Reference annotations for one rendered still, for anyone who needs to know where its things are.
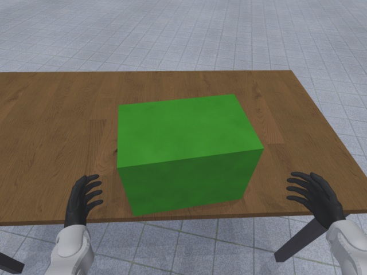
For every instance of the left robot hand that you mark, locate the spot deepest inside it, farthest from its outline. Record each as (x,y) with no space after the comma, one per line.
(77,207)

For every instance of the right robot hand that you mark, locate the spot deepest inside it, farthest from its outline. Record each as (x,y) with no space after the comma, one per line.
(321,200)

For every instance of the table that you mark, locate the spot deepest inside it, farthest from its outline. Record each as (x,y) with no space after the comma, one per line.
(56,127)

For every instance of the carton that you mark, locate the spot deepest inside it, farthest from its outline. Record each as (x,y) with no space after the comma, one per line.
(176,154)

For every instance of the robot right forearm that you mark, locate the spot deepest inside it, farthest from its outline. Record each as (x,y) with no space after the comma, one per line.
(349,247)

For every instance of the robot left forearm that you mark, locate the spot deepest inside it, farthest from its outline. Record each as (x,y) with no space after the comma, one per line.
(73,254)

